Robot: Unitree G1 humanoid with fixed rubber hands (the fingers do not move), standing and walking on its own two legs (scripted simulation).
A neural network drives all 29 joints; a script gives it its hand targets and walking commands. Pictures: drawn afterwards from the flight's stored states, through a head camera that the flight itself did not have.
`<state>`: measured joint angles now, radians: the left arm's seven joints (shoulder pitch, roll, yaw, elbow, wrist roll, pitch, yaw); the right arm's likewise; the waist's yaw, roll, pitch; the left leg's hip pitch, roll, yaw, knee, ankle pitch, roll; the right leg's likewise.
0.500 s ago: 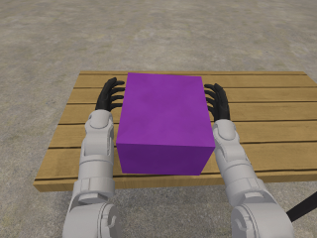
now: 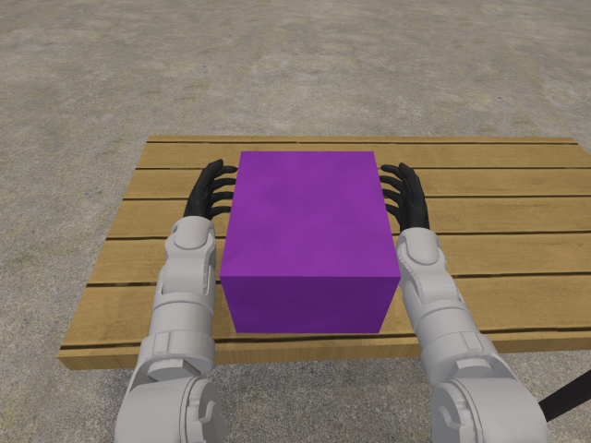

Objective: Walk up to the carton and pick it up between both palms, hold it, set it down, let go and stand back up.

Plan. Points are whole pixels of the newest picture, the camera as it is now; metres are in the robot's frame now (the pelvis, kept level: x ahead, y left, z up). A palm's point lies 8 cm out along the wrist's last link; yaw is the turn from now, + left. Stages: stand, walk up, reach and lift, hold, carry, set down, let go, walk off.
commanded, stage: set down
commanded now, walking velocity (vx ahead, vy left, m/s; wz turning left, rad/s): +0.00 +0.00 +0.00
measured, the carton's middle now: (307, 239) +0.38 -0.01 +0.09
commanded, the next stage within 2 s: none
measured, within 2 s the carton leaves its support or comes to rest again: neither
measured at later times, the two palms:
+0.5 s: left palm (206, 225) +0.40 +0.13 +0.10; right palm (410, 226) +0.38 -0.16 +0.11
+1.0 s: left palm (211, 241) +0.39 +0.13 +0.07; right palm (410, 235) +0.37 -0.16 +0.10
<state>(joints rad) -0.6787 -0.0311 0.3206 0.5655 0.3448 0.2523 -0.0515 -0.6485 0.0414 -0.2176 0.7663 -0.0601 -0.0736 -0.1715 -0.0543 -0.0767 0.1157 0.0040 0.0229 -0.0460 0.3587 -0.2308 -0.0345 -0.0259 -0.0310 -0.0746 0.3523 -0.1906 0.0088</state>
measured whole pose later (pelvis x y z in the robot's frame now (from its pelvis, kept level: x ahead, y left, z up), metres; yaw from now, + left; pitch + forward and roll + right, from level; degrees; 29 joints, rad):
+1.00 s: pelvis +0.00 +0.00 +0.00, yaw +0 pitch -1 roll +0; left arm -0.68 -0.02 0.34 0.86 0.34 0.04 0.00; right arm -0.65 0.07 -0.35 0.88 -0.22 -0.17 -0.14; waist -0.05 -0.07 0.02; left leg -0.12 0.02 -0.05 0.36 -0.21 -0.03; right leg -0.15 -0.03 -0.07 0.35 -0.17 0.01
